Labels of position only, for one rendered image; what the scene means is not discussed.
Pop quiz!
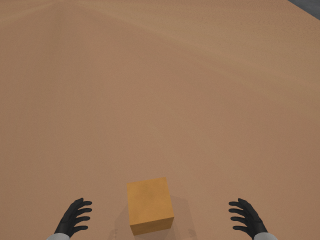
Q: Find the carton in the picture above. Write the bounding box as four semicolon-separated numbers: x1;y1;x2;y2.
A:
126;177;175;236

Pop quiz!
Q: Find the right robot hand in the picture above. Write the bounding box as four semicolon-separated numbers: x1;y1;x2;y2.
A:
228;198;268;240

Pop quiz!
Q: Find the left robot hand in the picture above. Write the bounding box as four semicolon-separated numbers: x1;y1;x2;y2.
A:
54;197;92;238

